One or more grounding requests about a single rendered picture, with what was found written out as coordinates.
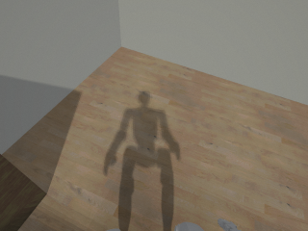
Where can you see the robot right hand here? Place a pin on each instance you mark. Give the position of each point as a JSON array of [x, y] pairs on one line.
[[227, 225]]

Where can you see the right robot thigh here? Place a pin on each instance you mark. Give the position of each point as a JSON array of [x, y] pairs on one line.
[[187, 226]]

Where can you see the cabinet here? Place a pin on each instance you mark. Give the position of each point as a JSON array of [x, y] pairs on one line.
[[19, 196]]

